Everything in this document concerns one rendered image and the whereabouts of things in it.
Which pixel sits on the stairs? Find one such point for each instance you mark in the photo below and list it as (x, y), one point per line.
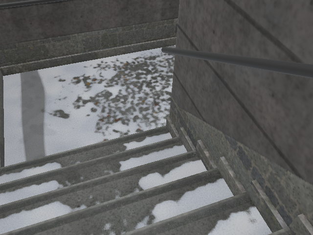
(145, 183)

